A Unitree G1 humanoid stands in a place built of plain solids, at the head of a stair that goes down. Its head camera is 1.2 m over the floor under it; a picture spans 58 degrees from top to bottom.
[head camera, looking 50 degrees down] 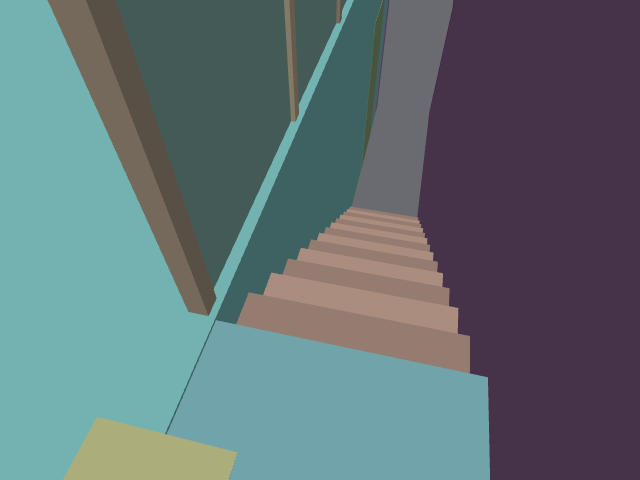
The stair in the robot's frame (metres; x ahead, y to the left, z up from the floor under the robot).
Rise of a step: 0.20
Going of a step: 0.24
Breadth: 0.83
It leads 13 degrees to the right of straight ahead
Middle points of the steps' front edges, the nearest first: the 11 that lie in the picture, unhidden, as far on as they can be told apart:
0.59 -0.08 0.00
0.82 -0.13 -0.20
1.05 -0.18 -0.40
1.29 -0.24 -0.59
1.52 -0.29 -0.79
1.75 -0.34 -0.99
1.99 -0.40 -1.19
2.22 -0.45 -1.39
2.45 -0.50 -1.59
2.68 -0.56 -1.79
2.92 -0.61 -1.98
